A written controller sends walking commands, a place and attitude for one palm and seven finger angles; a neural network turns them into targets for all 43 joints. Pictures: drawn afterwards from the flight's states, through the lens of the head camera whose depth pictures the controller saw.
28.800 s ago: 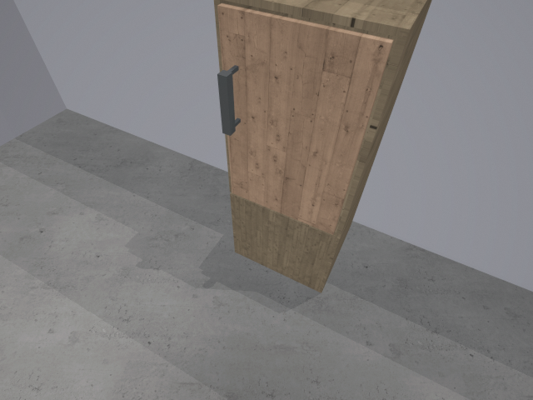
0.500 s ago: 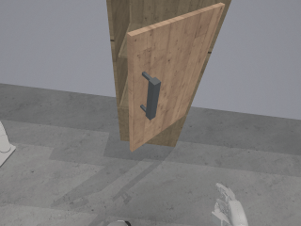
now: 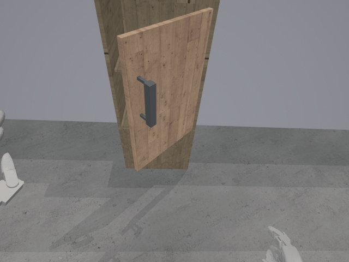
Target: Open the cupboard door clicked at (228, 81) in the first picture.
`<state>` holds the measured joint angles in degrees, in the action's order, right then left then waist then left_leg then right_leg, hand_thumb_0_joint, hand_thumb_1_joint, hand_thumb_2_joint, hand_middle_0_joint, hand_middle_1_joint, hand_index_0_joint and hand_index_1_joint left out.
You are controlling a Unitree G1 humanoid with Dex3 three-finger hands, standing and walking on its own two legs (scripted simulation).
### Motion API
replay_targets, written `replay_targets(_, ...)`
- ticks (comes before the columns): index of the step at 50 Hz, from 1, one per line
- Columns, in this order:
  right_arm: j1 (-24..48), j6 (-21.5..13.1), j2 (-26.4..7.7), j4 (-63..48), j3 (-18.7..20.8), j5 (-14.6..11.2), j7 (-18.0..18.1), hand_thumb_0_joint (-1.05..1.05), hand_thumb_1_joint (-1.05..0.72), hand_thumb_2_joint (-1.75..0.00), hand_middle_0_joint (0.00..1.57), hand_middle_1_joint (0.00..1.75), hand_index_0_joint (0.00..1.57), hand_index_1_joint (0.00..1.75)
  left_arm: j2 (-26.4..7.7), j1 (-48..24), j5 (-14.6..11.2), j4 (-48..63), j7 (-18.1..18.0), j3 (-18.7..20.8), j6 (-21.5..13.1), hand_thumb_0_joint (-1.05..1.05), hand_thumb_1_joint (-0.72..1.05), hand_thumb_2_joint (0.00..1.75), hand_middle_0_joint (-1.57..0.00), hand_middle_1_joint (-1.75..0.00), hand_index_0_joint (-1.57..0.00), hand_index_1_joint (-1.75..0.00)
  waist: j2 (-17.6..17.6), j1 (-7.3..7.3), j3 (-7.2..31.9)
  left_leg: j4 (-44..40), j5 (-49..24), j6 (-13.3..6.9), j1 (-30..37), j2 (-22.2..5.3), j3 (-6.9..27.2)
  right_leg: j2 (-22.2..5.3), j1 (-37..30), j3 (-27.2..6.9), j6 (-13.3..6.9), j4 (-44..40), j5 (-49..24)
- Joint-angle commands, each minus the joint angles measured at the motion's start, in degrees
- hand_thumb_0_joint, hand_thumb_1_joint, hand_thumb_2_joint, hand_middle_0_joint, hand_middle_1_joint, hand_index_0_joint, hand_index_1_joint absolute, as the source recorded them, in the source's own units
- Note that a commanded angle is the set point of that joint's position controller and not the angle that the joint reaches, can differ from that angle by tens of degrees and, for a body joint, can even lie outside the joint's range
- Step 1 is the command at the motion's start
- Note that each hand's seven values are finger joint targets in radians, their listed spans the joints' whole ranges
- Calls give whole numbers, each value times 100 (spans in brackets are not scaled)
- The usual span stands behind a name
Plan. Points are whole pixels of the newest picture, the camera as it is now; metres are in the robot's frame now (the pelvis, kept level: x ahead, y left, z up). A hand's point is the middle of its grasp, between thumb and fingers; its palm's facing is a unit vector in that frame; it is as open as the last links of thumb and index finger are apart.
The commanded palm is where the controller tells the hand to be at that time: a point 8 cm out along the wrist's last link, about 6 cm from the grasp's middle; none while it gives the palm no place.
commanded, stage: stop stepping back and stand still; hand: left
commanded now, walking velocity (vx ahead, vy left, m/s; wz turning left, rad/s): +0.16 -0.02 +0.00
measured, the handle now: (146, 102) +0.57 +0.10 +0.05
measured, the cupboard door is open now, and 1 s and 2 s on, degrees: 45 45 45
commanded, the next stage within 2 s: let the arm hang, fingers relaxed in 0.30 s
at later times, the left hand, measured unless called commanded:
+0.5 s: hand (47, 218) +0.20 +0.25 +0.05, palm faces +0.26 -0.85 -0.46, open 7.4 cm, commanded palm none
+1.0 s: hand out of the picture -0.07 +0.19 -0.16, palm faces +0.08 -0.97 -0.25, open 7.2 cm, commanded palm none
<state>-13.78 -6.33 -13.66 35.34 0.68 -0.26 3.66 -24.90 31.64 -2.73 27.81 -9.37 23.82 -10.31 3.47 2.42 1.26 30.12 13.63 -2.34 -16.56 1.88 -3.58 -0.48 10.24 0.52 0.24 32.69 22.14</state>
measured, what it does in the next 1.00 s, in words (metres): stands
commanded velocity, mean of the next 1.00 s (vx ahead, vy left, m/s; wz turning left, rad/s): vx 0.04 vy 0.00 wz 0.00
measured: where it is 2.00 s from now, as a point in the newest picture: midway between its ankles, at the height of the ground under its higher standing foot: outside the picture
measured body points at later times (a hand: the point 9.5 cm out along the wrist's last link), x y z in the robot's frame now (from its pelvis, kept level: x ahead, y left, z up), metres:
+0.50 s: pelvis -0.02 +0.00 +0.00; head -0.03 -0.03 +0.44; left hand +0.18 +0.30 +0.08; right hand +0.12 -0.23 -0.12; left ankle +0.01 +0.11 -0.73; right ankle -0.05 -0.10 -0.73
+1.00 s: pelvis -0.02 +0.00 +0.01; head -0.01 -0.01 +0.46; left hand -0.07 +0.24 -0.14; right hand -0.03 -0.22 -0.16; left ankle +0.01 +0.11 -0.73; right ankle -0.05 -0.10 -0.73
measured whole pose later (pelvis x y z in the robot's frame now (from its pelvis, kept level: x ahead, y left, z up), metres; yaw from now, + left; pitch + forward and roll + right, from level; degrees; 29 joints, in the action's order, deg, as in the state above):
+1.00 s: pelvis -0.02 +0.00 +0.01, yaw +3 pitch -2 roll +0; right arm -16.8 1.1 -8.9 64.4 -0.2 0.7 2.0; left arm -10.3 18.5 0.0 -66.2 -1.9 0.5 0.9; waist -1.9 0.6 -3.8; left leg 25.0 10.9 -0.6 -11.7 0.0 -0.6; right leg 1.4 5.1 3.5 -2.2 23.2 15.9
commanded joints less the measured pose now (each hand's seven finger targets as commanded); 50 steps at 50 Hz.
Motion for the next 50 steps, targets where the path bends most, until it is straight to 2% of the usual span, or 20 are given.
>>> replay_targets(1, 642, -347, -587, -851, 149, 53, 56, 0, -90, -90, 20, 30, 20, 30, -953, -59, 36, 1220, -96, 842, -489, 0, 90, 90, -20, -30, -20, -30, -1238, -193, -70, -1503, 1067, -133, -935, -1042, 1218, 27, -511, 157, -71, -641, -279)
replay_targets(3, 623, -285, -563, -868, 200, 65, 62, 0, -90, -90, 20, 30, 20, 30, -886, 132, 6, 992, -92, 818, -459, 0, 90, 90, -20, -30, -20, -30, -624, -177, 10, -906, 1620, 40, -889, -588, 863, -174, -254, -407, -308, -1259, 481)
replay_targets(5, 575, -180, -559, -837, 280, 89, 66, 0, -90, -90, 20, 30, 20, 30, -867, 79, 20, 985, -68, 737, -450, 0, 90, 90, -20, -30, -20, -30, 148, -143, -102, 869, 1045, 197, -637, -206, 414, -1094, 704, -1879, -863, -2140, 1919)
replay_targets(6, 528, -163, -533, -759, 257, 88, 66, 0, -90, -90, 20, 30, 20, 30, -818, -127, 29, 1001, -84, 623, -444, 0, 90, 90, -20, -30, -20, -30, 415, -156, -230, 1678, 786, 213, -823, -192, 367, -1544, 810, -2358, -1121, -2317, 1859)
replay_targets(8, 500, -227, -523, -661, 194, 91, 74, 0, -90, -90, 20, 30, 20, 30, -819, -658, 79, 866, -113, 545, -483, 0, 90, 90, -20, -30, -20, -30, 333, -134, -291, 1634, 882, 149, -918, -422, 482, -1581, 608, -1902, -1105, -1961, 708)
replay_targets(11, 539, -325, -495, -600, 134, 86, 181, 0, -90, -90, 20, 30, 20, 30, -834, -1109, 136, 870, -136, 456, -491, 0, 90, 90, -20, -30, -20, -30, -369, -84, -209, -254, 422, 50, 552, -360, 295, -793, 1023, -762, -561, -1140, 441)
replay_targets(13, 595, -379, -669, -747, 171, 72, 197, 0, -90, -90, 20, 30, 20, 30, -762, -1114, 128, 1192, -135, 419, -527, 0, 90, 90, -20, -30, -20, -30, -1545, -167, -166, -1059, 619, -346, 785, -1236, 1801, 10, 1236, -153, -126, -44, -22)
replay_targets(14, 577, -404, -592, -698, 137, 44, 173, 0, -90, -90, 20, 30, 20, 30, -809, -1012, 113, 1028, -124, 505, -541, 0, 90, 90, -20, -30, -20, -30, -1499, -162, -92, -1578, 1407, -480, 359, -1565, 2414, 213, 910, 73, -7, 380, 225)
replay_targets(16, 627, -488, -404, -655, 75, 135, 174, 0, -90, -90, 20, 30, 20, 30, -876, -982, 175, 1146, -92, 575, -525, 0, 90, 90, -20, -30, -20, -30, -1511, -148, -333, -2111, 1968, -686, -219, -1737, 2726, 91, 820, -53, 11, 1117, 398)
replay_targets(19, 587, -583, -447, -609, 64, 121, 81, 0, -90, -90, 20, 30, 20, 30, -794, -384, 156, 1196, -91, 590, -506, 0, 90, 90, -20, -30, -20, -30, -1230, -242, 17, -1353, 54, -496, 8, -1398, 1674, 53, 174, 65, 6, -137, -88)
replay_targets(20, 755, -678, -1025, 811, 431, 75, -338, 0, -90, -90, 20, 30, 20, 30, 652, -495, 504, -3493, 635, -1842, 396, 0, 90, 90, -20, -30, -20, -30, -759, -73, -57, -80, -1614, -143, -8, -925, 1046, -184, 618, 46, -88, -254, -1413)
replay_targets(21, 160, -139, -639, 798, 356, 22, -366, 0, -90, -90, 20, 30, 20, 30, 827, -455, 505, -3800, 797, -1695, 928, 0, 90, 90, -20, -30, -20, -30, -359, -207, 396, 253, -1924, 44, 3, -748, 614, -566, 239, -355, -203, -352, -2387)
replay_targets(25, 111, 355, -411, 703, 204, 167, -344, 0, -90, -90, 20, 30, 20, 30, 519, -1346, 496, -4800, 859, -1841, 956, 0, 90, 90, -20, -30, -20, -30, 1449, -144, 110, 858, -216, 118, -430, -304, 410, -1144, 307, -843, -707, -855, -2667)
replay_targets(28, 289, 578, -362, 890, 191, 209, -324, 0, -90, -90, 20, 30, 20, 30, 495, -1646, 448, -5863, 776, -1945, 990, 0, 90, 90, -20, -30, -20, -30, 993, -183, -128, 679, 238, 144, -404, -308, 375, -1146, -118, -668, -790, -710, -3862)
replay_targets(30, 94, 615, -308, 1223, 115, 208, -299, 0, -90, -90, 20, 30, 20, 30, 533, -1822, 388, -6517, 739, -2041, 1026, 0, 90, 90, -20, -30, -20, -30, 67, -121, -78, -49, -1486, 113, 319, -545, 584, -775, 111, -368, -454, -540, -3011)
replay_targets(31, 78, 594, -340, 1427, 64, 216, -282, 0, -90, -90, 20, 30, 20, 30, 625, -1771, 349, -6865, 741, -2082, 1035, 0, 90, 90, -20, -30, -20, -30, -824, -183, -100, -256, -2149, 28, 425, -701, 844, -572, 115, -270, -303, -457, -2402)
replay_targets(32, 89, 583, -338, 1577, 14, 201, -249, 0, -90, -90, 20, 30, 20, 30, 668, -1679, 328, -7210, 742, -2109, 1044, 0, 90, 90, -20, -30, -20, -30, -1368, -234, -152, -447, -2193, -95, 303, -829, 1069, -430, -27, -214, -218, -567, -1721)
replay_targets(39, -255, 624, -104, 2254, 24, 152, -142, 0, -90, -90, 20, 30, 20, 30, 912, -1419, 306, -8451, 765, -2130, 972, 0, 90, 90, -20, -30, -20, -30, -1046, -221, 33, -651, -1248, -7, 537, -737, 885, -532, -394, -269, -373, -1262, -1696)
replay_targets(42, -415, 634, -103, 2468, 28, 126, -123, 0, -90, -90, 20, 30, 20, 30, 961, -1384, 300, -8767, 757, -2190, 958, 0, 90, 90, -20, -30, -20, -30, -515, -184, -139, -713, -1299, -4, 639, -753, 838, -536, -314, -238, -363, -1371, -1784)
replay_targets(50, -583, 676, -10, 2806, -23, 114, -120, 0, -90, -90, 20, 30, 20, 30, 1074, -1065, 284, -9239, 720, -2275, 978, 0, 90, 90, -20, -30, -20, -30, -155, -207, -602, -919, -814, -7, 660, -720, 763, -511, 15, -262, -337, -1591, -1055)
